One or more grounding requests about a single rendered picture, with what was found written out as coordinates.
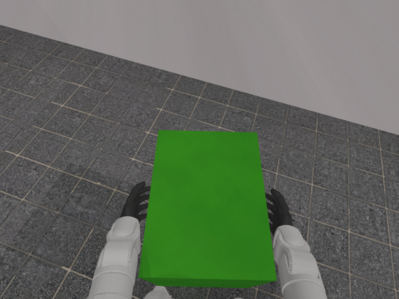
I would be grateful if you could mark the carton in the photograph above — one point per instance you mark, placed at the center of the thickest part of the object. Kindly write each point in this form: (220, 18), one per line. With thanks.
(207, 223)

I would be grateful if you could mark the left robot shin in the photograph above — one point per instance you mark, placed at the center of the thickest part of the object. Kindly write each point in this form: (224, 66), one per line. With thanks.
(160, 288)

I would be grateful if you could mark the robot right forearm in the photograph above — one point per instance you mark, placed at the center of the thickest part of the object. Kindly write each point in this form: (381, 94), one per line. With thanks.
(298, 271)

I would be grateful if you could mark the robot left forearm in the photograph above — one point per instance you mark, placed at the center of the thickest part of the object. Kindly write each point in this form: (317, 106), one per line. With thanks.
(116, 268)

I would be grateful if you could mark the right robot hand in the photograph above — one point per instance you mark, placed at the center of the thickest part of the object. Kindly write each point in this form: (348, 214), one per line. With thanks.
(280, 210)

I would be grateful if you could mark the left robot hand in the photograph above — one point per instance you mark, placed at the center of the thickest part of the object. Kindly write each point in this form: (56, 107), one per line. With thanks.
(132, 207)

